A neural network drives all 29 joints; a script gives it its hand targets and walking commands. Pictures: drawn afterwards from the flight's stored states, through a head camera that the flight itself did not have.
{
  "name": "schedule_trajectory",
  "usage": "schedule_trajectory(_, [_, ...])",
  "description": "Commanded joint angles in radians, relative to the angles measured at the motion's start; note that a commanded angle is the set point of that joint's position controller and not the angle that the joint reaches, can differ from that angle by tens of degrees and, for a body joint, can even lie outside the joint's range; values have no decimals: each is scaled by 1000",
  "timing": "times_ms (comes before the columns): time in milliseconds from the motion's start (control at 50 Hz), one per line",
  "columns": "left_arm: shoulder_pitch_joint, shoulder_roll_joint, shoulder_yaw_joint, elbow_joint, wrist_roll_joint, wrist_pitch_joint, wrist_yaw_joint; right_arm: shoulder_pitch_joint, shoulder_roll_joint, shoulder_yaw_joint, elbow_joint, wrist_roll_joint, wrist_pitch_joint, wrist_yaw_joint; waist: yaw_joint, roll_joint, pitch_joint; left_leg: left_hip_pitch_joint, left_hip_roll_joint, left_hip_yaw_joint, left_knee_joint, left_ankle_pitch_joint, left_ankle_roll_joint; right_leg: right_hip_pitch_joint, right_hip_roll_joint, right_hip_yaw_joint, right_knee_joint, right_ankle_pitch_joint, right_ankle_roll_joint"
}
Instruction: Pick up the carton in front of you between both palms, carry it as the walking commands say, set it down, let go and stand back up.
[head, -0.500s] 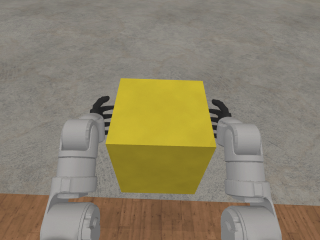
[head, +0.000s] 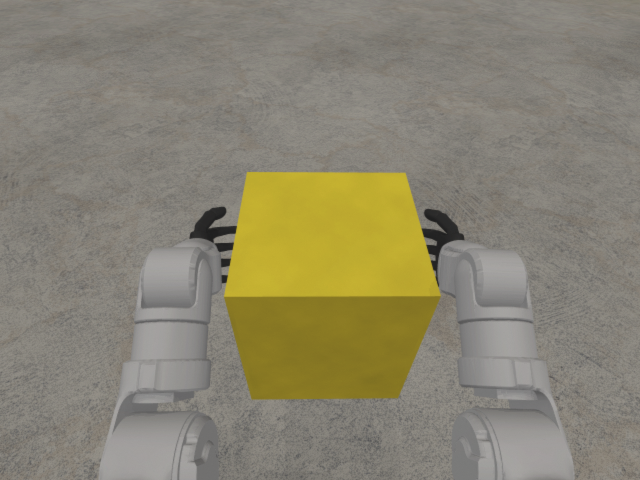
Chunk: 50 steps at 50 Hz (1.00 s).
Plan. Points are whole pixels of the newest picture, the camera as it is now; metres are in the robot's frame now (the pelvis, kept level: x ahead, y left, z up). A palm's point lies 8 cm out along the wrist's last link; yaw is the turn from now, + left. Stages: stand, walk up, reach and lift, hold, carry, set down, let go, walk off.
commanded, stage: carry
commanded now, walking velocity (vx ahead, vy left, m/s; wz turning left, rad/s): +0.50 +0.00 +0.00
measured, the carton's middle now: (325, 290) +0.37 -0.02 +0.05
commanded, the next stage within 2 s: none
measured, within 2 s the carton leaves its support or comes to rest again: neither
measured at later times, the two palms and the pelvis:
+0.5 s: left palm (221, 136) +0.65 +0.16 +0.12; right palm (389, 138) +0.65 -0.14 +0.12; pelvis +0.30 +0.00 -0.01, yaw -2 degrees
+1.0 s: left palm (259, 88) +0.91 +0.11 +0.10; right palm (390, 89) +0.91 -0.19 +0.10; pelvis +0.60 -0.04 -0.01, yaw +0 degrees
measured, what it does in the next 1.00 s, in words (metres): walks ahead: left foot, then right foot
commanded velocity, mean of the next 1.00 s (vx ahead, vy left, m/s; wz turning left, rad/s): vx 0.49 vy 0.00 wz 0.00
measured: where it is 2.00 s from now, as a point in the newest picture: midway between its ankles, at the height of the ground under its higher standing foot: (315, 338)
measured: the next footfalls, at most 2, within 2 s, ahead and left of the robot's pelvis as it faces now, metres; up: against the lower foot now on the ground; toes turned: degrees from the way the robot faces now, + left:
left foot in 0.50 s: +0.47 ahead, +0.07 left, -0.01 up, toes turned +4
right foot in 0.96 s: +0.72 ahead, -0.14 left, -0.01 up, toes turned -13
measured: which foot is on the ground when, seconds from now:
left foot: up 0.00-0.48, down 0.50-0.96, up 0.98-1.00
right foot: down 0.00-0.52, up 0.54-0.94, down 0.96-1.00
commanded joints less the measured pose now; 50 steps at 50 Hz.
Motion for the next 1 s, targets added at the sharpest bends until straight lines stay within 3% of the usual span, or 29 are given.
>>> schedule_trajectory(0, [-651,-1081,-616,-80,-448,-40,-246,-699,1166,617,-134,400,-29,229,74,-80,-420,-619,66,-129,482,-10,7,694,-376,587,-46,-19,-175])
schedule_trajectory(20, [-721,-1108,-648,-147,-487,-46,-249,-736,1162,618,-177,398,-33,214,65,-39,-350,-575,93,-118,408,30,2,562,-338,527,-86,-69,-143])
schedule_trajectory(40, [-783,-1135,-684,-217,-525,-51,-250,-743,1169,630,-227,395,-39,199,52,-46,-322,-523,99,-106,343,56,0,464,-317,474,-111,-87,-121])
schedule_trajectory(80, [-782,-1133,-714,-252,-547,-49,-244,-682,1156,634,-245,379,-41,173,64,-89,-343,-485,100,-70,280,97,-7,420,-300,433,-130,-73,-120])
schedule_trajectory(120, [-700,-1116,-720,-233,-545,-43,-245,-578,1136,644,-233,347,-40,158,75,-79,-363,-532,104,-64,216,140,-15,484,-295,407,-108,72,-130])
schedule_trajectory(180, [-607,-1090,-728,-207,-534,-39,-256,-519,1110,664,-235,317,-40,151,93,-83,-370,-633,103,-44,128,234,-26,598,-283,346,-72,305,-90])
schedule_trajectory(260, [-607,-1055,-724,-202,-522,-42,-268,-558,1079,694,-265,319,-41,154,115,-112,-288,-670,84,11,-31,379,-26,644,-216,260,-57,436,-25])
schedule_trajectory(340, [-578,-990,-704,-176,-504,-25,-260,-539,1023,683,-242,314,-14,152,129,-133,-226,-605,40,76,-263,476,-11,679,-172,199,-26,536,-11])
schedule_trajectory(380, [-545,-965,-686,-137,-492,-13,-257,-517,994,663,-212,302,6,156,108,-145,-237,-418,-10,126,-408,543,7,630,-150,138,28,632,5])
schedule_trajectory(400, [-542,-962,-677,-123,-487,-8,-257,-518,984,649,-200,298,13,160,78,-161,-258,-299,-31,137,-451,560,12,599,-152,121,91,678,16])
schedule_trajectory(420, [-562,-962,-670,-112,-483,-4,-256,-518,979,635,-188,296,17,165,16,-136,-300,-106,-15,118,-521,609,30,520,-137,89,230,613,45])
schedule_trajectory(440, [-584,-961,-662,-105,-480,-1,-253,-524,974,623,-176,300,21,173,-35,-60,-361,158,98,33,-486,724,59,332,-117,66,410,364,84])
schedule_trajectory(460, [-612,-978,-661,-120,-489,4,-252,-537,957,612,-169,313,20,178,-35,168,-445,446,378,-314,-343,1108,177,17,-27,83,657,-315,118])
schedule_trajectory(480, [-621,-984,-670,-108,-495,13,-247,-549,961,604,-162,329,18,179,-43,266,-513,550,477,-574,-384,996,280,-178,49,138,890,-643,129])
schedule_trajectory(500, [-642,-997,-668,-131,-492,10,-240,-588,1013,631,-198,359,18,185,-33,179,-518,541,433,-560,-442,681,275,-270,12,183,941,-602,93])
schedule_trajectory(520, [-690,-1008,-658,-175,-494,9,-232,-626,1051,643,-227,383,15,192,-37,112,-480,505,399,-507,-453,576,232,-285,-36,187,883,-534,77])
schedule_trajectory(540, [-690,-1029,-649,-176,-484,9,-225,-674,1099,662,-259,414,13,200,-41,55,-415,368,367,-437,-505,549,195,-258,-71,198,805,-467,86])
schedule_trajectory(560, [-706,-1043,-647,-196,-476,6,-218,-725,1132,673,-285,444,11,208,-26,33,-383,274,347,-398,-554,477,168,-212,-89,193,739,-433,89])
schedule_trajectory(600, [-655,-1045,-633,-183,-437,2,-204,-731,1158,687,-286,472,11,221,-15,64,-371,195,330,-341,-587,433,154,-163,-90,150,641,-411,90])
schedule_trajectory(680, [-543,-1048,-640,-168,-378,-5,-192,-649,1168,689,-257,469,9,241,-30,113,-344,224,317,-228,-615,561,164,-176,-98,104,426,-350,122])
schedule_trajectory(760, [-441,-1067,-663,-169,-353,-5,-206,-511,1180,683,-229,432,12,261,-12,129,-285,249,278,-117,-612,732,107,-126,-76,31,181,-180,135])
schedule_trajectory(840, [-371,-1091,-717,-264,-385,4,-232,-373,1164,687,-295,380,22,263,-1,153,-223,270,257,-43,-578,804,62,-25,-42,-41,-15,-108,131])
schedule_trajectory(880, [-279,-1088,-728,-283,-390,16,-247,-273,1138,689,-321,338,33,259,23,126,-261,217,229,39,-411,936,18,198,-19,-90,-121,-71,114])
schedule_trajectory(900, [-228,-1085,-731,-281,-382,23,-256,-213,1118,691,-325,314,40,258,38,100,-311,80,211,70,-264,871,-28,415,-68,-34,-114,-93,80])
schedule_trajectory(920, [-166,-1068,-726,-277,-373,27,-264,-188,1106,700,-349,302,48,259,59,-55,-395,-150,153,70,-29,579,-69,661,-262,245,-83,-32,8])
schedule_trajectory(940, [-131,-1057,-724,-280,-365,27,-272,-167,1110,715,-374,298,54,262,54,-279,-410,-456,39,43,181,56,-79,834,-436,559,-127,110,-108])
schedule_trajectory(960, [-109,-1070,-726,-306,-365,26,-277,-151,1116,735,-381,307,55,267,55,-271,-380,-578,48,-28,311,-49,-58,831,-454,605,-156,156,-148])
schedule_trajectory(980, [-111,-1089,-752,-342,-370,20,-282,-150,1149,748,-421,314,46,270,52,-160,-361,-615,88,-68,324,-32,-44,805,-444,550,-140,162,-130])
